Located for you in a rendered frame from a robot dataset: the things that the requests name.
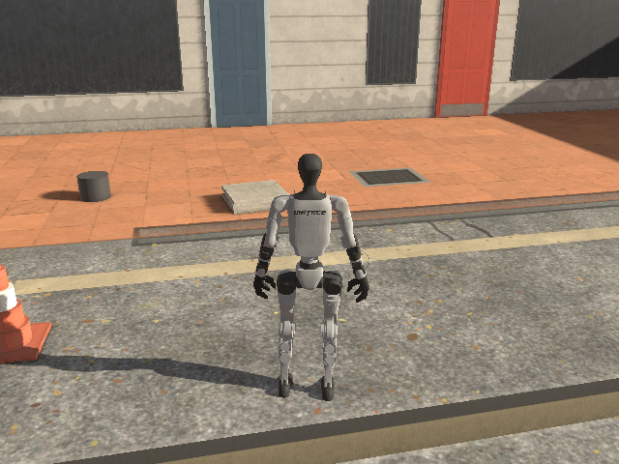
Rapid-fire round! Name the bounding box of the left robot hand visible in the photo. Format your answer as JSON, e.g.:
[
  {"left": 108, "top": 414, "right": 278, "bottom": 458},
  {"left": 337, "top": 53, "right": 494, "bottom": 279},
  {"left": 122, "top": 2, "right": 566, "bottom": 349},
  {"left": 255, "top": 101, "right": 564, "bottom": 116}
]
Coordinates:
[{"left": 253, "top": 275, "right": 276, "bottom": 299}]

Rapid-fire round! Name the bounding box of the right robot hand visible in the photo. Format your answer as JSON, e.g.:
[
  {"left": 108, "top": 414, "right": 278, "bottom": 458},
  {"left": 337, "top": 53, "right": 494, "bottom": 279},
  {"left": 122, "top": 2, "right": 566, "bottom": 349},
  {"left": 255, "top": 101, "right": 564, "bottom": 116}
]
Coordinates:
[{"left": 347, "top": 276, "right": 369, "bottom": 303}]

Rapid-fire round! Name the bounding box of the robot left forearm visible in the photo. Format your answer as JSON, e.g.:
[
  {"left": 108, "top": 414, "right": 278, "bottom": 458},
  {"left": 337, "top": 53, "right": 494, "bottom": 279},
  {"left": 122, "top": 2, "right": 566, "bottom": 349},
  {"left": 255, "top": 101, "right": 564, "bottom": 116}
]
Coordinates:
[{"left": 255, "top": 233, "right": 274, "bottom": 277}]

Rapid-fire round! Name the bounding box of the robot left upper arm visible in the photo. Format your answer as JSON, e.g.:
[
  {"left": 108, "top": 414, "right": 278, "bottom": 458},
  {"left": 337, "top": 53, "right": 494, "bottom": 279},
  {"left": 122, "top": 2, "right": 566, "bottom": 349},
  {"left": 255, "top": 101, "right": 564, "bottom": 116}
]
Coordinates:
[{"left": 263, "top": 195, "right": 290, "bottom": 248}]

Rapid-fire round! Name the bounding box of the robot right forearm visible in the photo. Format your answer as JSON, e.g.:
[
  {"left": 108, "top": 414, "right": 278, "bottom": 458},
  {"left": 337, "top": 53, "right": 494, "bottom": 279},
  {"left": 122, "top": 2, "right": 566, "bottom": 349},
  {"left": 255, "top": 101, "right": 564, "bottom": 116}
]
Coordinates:
[{"left": 346, "top": 233, "right": 367, "bottom": 279}]

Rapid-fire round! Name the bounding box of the left robot shin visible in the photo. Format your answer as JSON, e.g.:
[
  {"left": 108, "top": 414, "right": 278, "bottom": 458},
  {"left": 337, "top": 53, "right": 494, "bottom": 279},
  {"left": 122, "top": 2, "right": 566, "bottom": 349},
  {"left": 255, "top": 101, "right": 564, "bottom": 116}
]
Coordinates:
[{"left": 279, "top": 322, "right": 293, "bottom": 385}]

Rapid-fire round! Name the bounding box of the robot right upper arm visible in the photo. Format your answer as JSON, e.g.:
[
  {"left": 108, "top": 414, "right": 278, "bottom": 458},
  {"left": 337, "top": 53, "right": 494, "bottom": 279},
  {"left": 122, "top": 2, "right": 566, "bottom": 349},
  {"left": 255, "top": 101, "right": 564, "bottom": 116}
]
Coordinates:
[{"left": 330, "top": 195, "right": 356, "bottom": 248}]

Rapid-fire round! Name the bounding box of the humanoid robot head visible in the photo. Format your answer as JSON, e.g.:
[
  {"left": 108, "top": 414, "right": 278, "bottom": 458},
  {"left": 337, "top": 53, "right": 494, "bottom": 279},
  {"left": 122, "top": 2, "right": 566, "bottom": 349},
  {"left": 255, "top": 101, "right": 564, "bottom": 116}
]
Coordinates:
[{"left": 293, "top": 154, "right": 327, "bottom": 200}]

